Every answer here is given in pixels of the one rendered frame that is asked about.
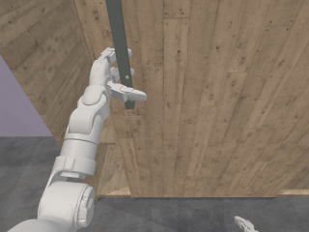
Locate wardrobe door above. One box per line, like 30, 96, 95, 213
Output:
282, 163, 309, 189
74, 0, 309, 198

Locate left robot upper arm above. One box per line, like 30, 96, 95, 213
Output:
8, 181, 95, 232

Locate handle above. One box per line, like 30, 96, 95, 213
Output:
105, 0, 135, 109

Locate left robot hand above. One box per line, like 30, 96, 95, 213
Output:
89, 47, 147, 102

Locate left robot forearm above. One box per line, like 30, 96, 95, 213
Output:
38, 84, 110, 217

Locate right robot hand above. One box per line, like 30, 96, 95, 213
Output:
234, 216, 259, 232

